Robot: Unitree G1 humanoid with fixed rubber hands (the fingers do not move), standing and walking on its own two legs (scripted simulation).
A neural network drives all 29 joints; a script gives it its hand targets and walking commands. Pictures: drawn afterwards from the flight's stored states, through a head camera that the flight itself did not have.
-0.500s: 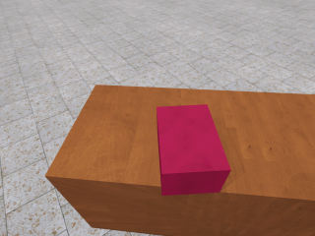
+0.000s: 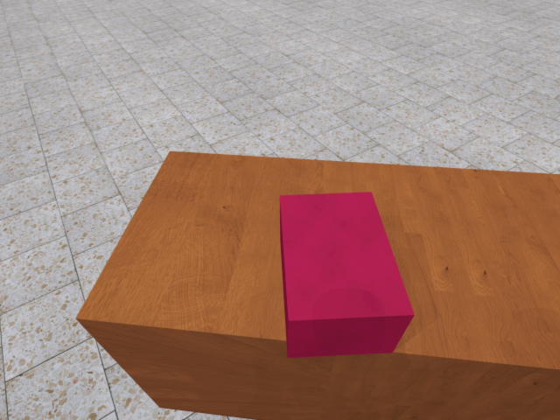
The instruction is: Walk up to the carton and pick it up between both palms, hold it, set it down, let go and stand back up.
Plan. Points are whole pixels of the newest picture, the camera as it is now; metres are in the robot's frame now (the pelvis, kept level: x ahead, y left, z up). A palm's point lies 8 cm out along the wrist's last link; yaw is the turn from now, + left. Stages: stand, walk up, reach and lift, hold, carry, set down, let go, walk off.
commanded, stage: stand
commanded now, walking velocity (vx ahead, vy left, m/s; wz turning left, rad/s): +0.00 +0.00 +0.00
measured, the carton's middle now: (332, 269) +0.43 -0.06 -0.07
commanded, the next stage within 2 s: none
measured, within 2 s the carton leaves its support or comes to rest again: neither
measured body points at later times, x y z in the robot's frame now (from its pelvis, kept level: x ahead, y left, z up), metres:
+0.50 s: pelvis +0.00 +0.00 +0.00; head +0.00 +0.01 +0.45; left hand -0.01 +0.24 -0.16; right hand +0.01 -0.24 -0.15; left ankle +0.00 +0.07 -0.74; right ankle +0.01 -0.14 -0.74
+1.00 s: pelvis +0.01 +0.00 +0.00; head +0.01 +0.00 +0.45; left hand +0.00 +0.23 -0.16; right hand +0.01 -0.24 -0.15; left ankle +0.00 +0.08 -0.74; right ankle +0.01 -0.14 -0.74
